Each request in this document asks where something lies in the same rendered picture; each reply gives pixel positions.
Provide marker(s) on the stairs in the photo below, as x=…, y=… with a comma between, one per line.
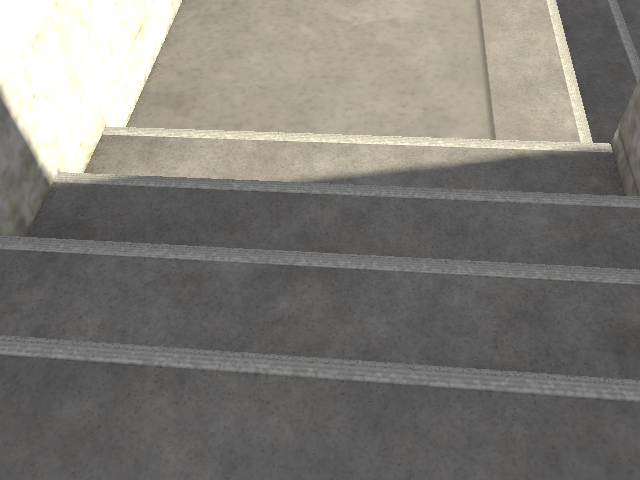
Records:
x=474, y=253
x=603, y=37

